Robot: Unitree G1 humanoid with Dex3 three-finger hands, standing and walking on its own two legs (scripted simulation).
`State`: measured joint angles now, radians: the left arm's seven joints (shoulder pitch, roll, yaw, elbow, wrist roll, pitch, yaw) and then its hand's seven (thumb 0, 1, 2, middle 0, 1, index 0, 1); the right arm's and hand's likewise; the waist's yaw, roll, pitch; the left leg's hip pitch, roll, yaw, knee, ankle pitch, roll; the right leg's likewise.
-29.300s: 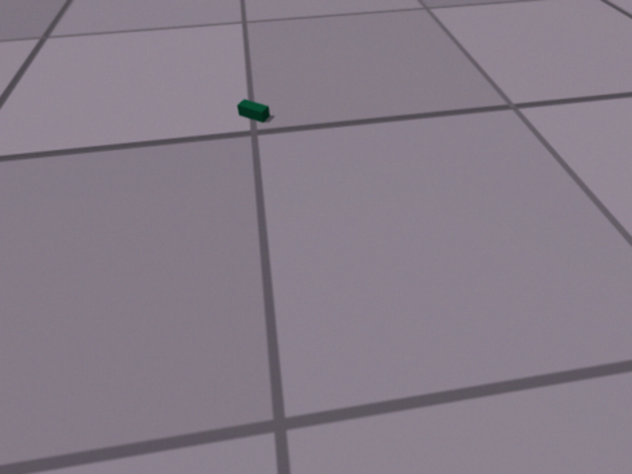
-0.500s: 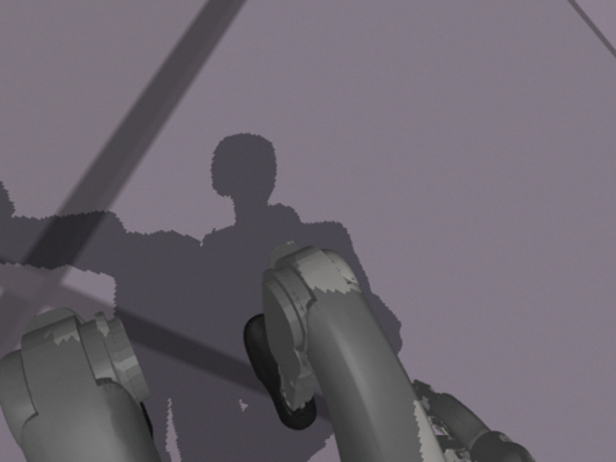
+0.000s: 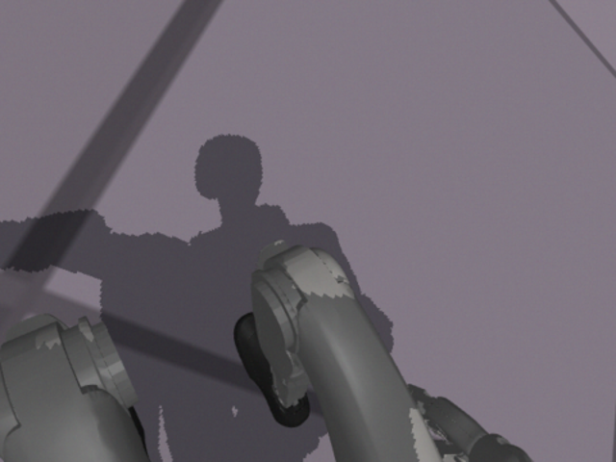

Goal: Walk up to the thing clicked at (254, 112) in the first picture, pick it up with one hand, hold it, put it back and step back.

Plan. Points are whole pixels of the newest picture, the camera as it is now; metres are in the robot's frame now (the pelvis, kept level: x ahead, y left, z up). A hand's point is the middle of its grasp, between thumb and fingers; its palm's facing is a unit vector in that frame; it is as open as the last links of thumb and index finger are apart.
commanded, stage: open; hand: left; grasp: from above
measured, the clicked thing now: out of the picture +0.44 +0.36 -0.27
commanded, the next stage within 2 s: withdraw in 0.72 s
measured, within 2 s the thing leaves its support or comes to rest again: neither
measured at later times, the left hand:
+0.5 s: hand out of the picture +0.43 +0.36 -0.23, palm faces -0.40 -0.16 -0.90, open 13.2 cm
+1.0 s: hand out of the picture +0.44 +0.36 -0.22, palm faces -0.36 -0.15 -0.92, open 14.1 cm
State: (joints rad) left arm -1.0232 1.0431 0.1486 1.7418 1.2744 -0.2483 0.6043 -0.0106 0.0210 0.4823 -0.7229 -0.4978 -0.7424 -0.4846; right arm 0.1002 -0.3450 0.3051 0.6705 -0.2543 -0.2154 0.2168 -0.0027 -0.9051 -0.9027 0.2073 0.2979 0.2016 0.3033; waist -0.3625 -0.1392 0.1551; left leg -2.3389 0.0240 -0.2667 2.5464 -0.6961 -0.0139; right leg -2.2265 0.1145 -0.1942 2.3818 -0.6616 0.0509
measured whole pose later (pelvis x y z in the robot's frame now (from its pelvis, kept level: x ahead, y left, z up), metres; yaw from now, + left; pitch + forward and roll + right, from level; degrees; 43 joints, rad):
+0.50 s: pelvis +0.00 +0.00 +0.00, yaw +0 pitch +27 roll -14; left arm -1.02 1.03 0.13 1.68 1.24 -0.22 0.60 0.00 -0.37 0.90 -0.25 -0.86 -0.23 -0.87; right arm 0.07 -0.34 0.30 0.66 -0.25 -0.24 0.23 0.00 -0.90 -0.90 0.21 0.30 0.20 0.30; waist -0.35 -0.14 0.15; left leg -2.34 0.02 -0.27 2.54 -0.71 -0.02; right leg -2.22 0.11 -0.20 2.37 -0.68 0.05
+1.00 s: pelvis +0.00 +0.00 +0.00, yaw +0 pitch +27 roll -14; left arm -0.98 1.01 0.15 1.60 1.27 -0.24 0.59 0.00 -0.51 0.99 -0.08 -1.00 -0.07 -0.99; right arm 0.10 -0.34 0.29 0.67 -0.25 -0.22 0.23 0.00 -0.90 -0.90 0.21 0.30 0.20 0.30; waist -0.34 -0.14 0.15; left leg -2.34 0.02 -0.28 2.54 -0.70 -0.02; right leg -2.22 0.11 -0.20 2.37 -0.66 0.05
